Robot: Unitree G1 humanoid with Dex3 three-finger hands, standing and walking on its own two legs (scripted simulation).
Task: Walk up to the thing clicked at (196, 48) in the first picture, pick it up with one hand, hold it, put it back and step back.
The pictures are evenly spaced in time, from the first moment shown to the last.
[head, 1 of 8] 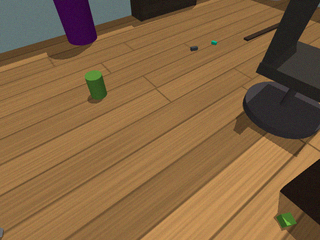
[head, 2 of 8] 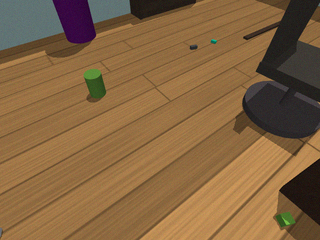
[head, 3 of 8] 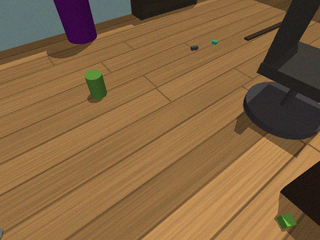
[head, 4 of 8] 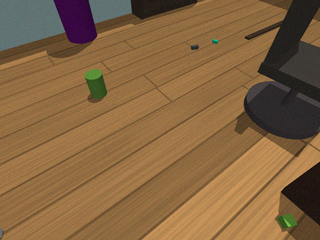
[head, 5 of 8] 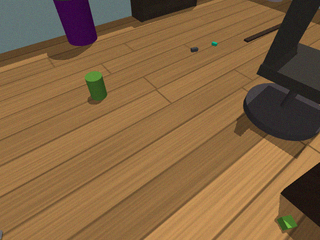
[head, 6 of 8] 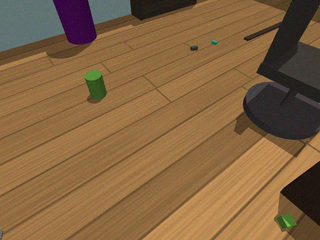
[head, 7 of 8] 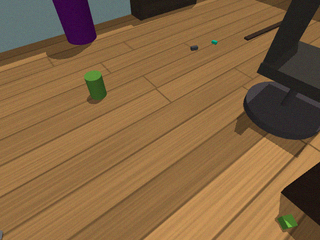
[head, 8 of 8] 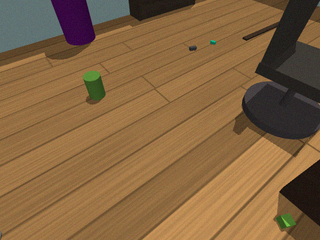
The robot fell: no
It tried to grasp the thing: no
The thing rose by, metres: 0.00
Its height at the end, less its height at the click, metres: +0.00
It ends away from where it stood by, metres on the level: 0.00
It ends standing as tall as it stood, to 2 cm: yes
